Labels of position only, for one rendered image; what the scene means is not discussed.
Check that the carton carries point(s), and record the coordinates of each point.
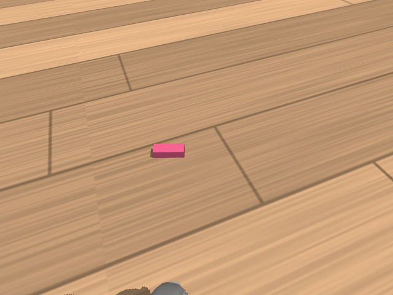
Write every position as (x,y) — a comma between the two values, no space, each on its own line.
(169,150)

